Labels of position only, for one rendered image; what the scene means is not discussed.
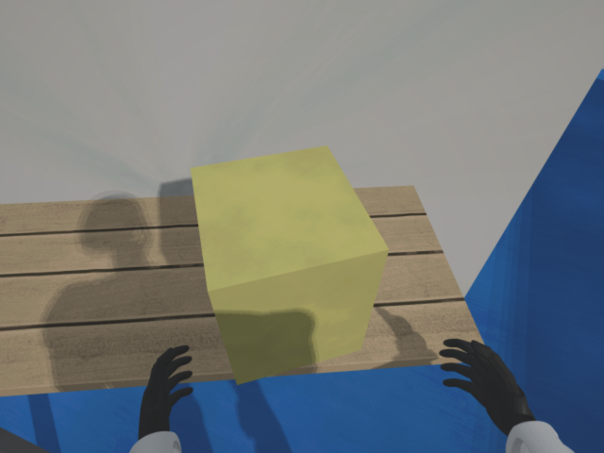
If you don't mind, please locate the left robot hand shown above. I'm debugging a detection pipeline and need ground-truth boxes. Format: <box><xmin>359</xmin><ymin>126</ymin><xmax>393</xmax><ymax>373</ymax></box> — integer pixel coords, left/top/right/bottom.
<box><xmin>138</xmin><ymin>345</ymin><xmax>193</xmax><ymax>441</ymax></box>

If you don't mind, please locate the right robot hand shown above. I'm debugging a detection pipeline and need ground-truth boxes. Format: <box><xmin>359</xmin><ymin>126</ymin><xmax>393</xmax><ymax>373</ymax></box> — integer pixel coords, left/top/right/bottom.
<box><xmin>439</xmin><ymin>339</ymin><xmax>536</xmax><ymax>436</ymax></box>

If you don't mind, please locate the robot left forearm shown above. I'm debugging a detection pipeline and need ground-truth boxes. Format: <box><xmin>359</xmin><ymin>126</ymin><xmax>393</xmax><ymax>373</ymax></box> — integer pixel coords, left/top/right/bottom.
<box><xmin>129</xmin><ymin>431</ymin><xmax>181</xmax><ymax>453</ymax></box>

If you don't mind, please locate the robot right forearm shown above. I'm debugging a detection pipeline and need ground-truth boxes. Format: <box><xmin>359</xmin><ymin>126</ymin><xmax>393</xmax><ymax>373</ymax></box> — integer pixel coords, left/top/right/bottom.
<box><xmin>506</xmin><ymin>421</ymin><xmax>575</xmax><ymax>453</ymax></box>

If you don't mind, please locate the table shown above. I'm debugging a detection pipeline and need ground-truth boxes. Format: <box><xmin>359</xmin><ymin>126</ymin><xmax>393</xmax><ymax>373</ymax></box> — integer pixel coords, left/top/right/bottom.
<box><xmin>0</xmin><ymin>185</ymin><xmax>484</xmax><ymax>453</ymax></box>

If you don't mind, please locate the carton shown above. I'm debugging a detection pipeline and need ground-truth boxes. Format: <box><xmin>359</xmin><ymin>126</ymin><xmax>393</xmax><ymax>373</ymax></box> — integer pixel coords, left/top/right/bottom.
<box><xmin>191</xmin><ymin>145</ymin><xmax>389</xmax><ymax>385</ymax></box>

